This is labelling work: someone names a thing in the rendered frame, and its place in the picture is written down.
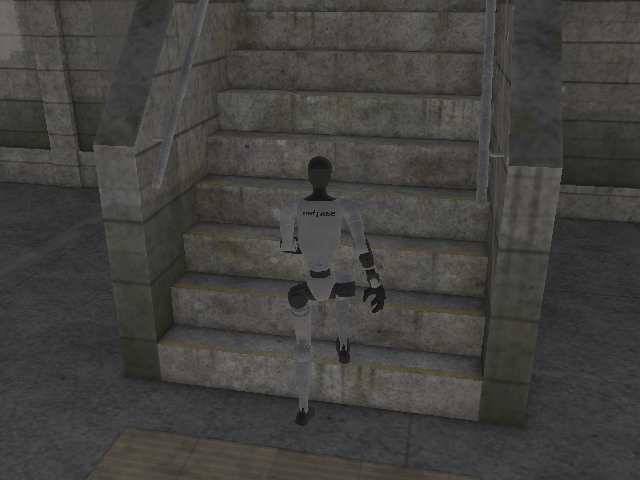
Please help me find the robot left hand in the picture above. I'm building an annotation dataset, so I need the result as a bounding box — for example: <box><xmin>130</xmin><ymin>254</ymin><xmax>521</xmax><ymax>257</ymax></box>
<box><xmin>292</xmin><ymin>237</ymin><xmax>302</xmax><ymax>254</ymax></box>

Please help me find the robot right hand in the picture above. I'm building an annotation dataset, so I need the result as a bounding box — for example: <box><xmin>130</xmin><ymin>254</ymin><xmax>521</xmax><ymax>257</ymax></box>
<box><xmin>363</xmin><ymin>284</ymin><xmax>386</xmax><ymax>313</ymax></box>

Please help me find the right robot upper arm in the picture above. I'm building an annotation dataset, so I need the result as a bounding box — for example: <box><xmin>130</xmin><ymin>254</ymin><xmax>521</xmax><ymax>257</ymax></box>
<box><xmin>340</xmin><ymin>199</ymin><xmax>369</xmax><ymax>255</ymax></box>

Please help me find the right robot forearm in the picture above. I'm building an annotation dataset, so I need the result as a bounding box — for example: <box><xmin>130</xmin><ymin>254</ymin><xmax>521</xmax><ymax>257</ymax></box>
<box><xmin>359</xmin><ymin>239</ymin><xmax>381</xmax><ymax>288</ymax></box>

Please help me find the left robot upper arm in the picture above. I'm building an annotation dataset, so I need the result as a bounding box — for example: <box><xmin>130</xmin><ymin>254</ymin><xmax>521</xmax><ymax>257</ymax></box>
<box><xmin>280</xmin><ymin>199</ymin><xmax>299</xmax><ymax>251</ymax></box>

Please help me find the robot left thigh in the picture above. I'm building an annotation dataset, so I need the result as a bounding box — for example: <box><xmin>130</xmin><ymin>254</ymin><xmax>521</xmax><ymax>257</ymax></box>
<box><xmin>288</xmin><ymin>283</ymin><xmax>313</xmax><ymax>362</ymax></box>

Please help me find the left robot forearm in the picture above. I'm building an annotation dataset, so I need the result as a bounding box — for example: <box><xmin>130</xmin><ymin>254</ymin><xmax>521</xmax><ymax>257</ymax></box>
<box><xmin>280</xmin><ymin>239</ymin><xmax>299</xmax><ymax>253</ymax></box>

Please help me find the left robot shin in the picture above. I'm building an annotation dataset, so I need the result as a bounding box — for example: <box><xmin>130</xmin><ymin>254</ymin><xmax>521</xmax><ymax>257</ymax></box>
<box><xmin>294</xmin><ymin>344</ymin><xmax>312</xmax><ymax>413</ymax></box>

